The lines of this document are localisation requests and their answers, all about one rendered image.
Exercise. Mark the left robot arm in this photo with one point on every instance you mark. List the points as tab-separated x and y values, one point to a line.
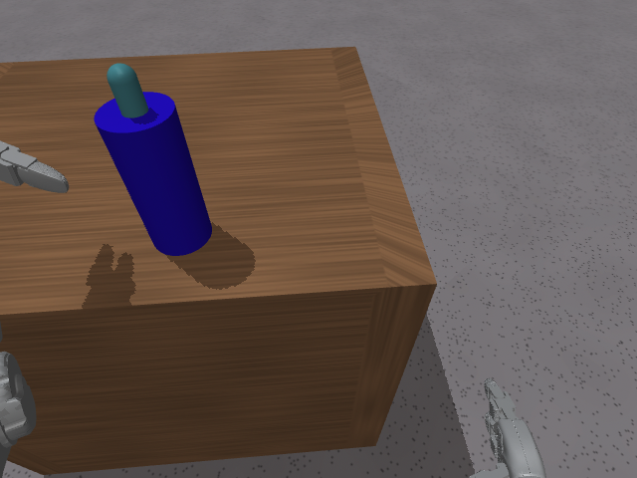
17	405

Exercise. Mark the right robot hand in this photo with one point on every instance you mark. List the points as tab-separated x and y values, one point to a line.
511	439

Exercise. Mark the bottle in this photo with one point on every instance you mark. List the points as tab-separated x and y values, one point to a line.
144	137

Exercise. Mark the left robot hand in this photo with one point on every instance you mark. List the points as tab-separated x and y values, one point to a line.
17	167

